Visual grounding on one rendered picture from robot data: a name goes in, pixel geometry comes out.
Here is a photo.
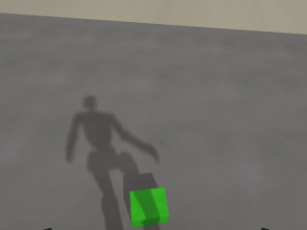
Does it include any carton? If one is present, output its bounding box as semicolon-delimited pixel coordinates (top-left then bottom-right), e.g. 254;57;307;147
130;187;169;228

